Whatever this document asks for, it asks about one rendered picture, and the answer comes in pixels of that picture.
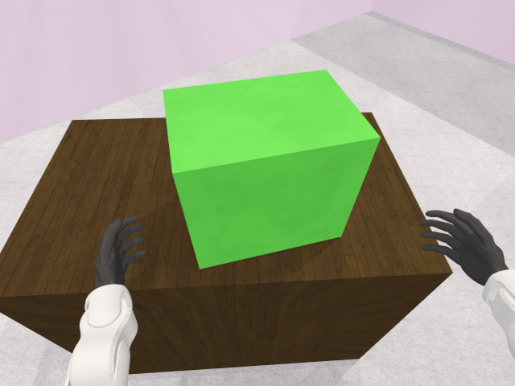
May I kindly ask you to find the left robot hand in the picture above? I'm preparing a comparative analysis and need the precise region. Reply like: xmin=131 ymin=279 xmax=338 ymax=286
xmin=95 ymin=216 xmax=146 ymax=289

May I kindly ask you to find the carton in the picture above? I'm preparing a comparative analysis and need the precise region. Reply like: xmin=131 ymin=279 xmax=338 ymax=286
xmin=163 ymin=69 xmax=381 ymax=269

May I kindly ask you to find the robot left forearm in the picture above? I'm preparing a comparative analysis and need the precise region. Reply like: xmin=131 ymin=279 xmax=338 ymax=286
xmin=64 ymin=284 xmax=138 ymax=386

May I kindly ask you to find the pedestal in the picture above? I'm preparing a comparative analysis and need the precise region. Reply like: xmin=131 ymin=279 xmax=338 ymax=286
xmin=0 ymin=112 xmax=453 ymax=374

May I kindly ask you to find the robot right forearm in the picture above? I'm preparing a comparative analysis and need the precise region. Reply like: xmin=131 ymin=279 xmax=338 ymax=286
xmin=482 ymin=269 xmax=515 ymax=359

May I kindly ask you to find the right robot hand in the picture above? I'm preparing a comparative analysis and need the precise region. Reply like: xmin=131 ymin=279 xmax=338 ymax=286
xmin=420 ymin=208 xmax=509 ymax=286

